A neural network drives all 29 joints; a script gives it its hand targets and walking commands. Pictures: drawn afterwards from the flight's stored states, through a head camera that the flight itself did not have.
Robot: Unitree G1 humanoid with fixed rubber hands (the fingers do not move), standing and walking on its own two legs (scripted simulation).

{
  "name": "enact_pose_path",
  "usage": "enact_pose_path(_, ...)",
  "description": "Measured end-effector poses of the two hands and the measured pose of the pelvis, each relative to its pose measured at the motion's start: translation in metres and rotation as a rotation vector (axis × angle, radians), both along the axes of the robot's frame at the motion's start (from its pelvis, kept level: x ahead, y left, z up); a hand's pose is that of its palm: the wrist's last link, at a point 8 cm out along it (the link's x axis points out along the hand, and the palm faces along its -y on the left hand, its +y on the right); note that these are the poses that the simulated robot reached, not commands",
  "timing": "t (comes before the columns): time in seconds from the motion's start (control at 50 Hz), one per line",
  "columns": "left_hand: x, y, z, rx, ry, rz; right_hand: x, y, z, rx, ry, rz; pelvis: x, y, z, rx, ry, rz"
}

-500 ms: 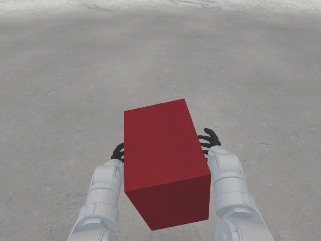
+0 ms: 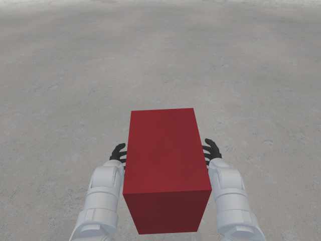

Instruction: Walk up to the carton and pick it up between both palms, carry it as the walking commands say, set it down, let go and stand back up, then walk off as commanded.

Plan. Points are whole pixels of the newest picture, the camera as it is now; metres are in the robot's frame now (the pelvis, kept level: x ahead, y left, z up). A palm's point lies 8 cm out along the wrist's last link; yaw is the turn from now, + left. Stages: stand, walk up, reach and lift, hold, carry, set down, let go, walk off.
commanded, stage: hold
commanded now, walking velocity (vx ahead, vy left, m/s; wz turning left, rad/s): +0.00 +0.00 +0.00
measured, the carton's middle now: (165, 173) +0.32 +0.00 -0.01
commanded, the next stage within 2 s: carry in 0.60 s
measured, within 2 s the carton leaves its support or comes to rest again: neither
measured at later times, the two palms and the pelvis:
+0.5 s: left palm (116, 170) +0.29 +0.13 +0.04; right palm (218, 160) +0.30 -0.13 +0.07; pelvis -0.01 +0.01 +0.00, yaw +0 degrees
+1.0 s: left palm (105, 163) +0.28 +0.15 +0.09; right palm (214, 165) +0.28 -0.12 +0.09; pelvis -0.03 +0.03 -0.01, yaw +0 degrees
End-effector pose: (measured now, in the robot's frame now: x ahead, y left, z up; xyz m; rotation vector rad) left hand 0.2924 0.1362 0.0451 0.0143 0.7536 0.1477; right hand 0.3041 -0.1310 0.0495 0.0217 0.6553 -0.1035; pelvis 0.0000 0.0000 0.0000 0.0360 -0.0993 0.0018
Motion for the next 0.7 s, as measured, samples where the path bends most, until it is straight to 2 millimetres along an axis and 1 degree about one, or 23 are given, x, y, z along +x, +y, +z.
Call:
enact_pose_path(0.16,-0.014,-0.003,0.002,-0.005,-0.017,-0.015,-0.015,-0.003,0.006,-0.009,-0.018,-0.008,-0.014,0.001,-0.001,-0.001,-0.019,0.000)
enact_pose_path(0.3,-0.018,-0.009,-0.004,-0.020,-0.024,-0.056,-0.017,-0.008,0.017,-0.044,-0.026,-0.021,-0.019,0.003,-0.002,-0.003,-0.027,-0.001)
enact_pose_path(0.42,-0.011,-0.007,-0.002,-0.031,-0.031,-0.051,-0.009,-0.006,0.022,-0.054,-0.032,-0.016,-0.017,0.005,-0.002,-0.006,-0.024,-0.002)
enact_pose_path(0.5,-0.004,-0.005,-0.002,-0.032,-0.026,-0.047,-0.002,-0.004,0.022,-0.056,-0.027,-0.011,-0.011,0.006,-0.002,-0.008,-0.016,-0.002)
enact_pose_path(0.58,0.003,-0.003,-0.001,-0.027,-0.019,-0.037,0.005,-0.002,0.019,-0.049,-0.019,-0.005,-0.005,0.006,-0.001,-0.008,-0.007,-0.002)
enact_pose_path(0.7,0.010,-0.002,0.000,0.003,0.004,-0.038,0.009,-0.003,0.007,-0.020,0.005,-0.007,0.000,0.006,-0.001,-0.007,0.016,0.000)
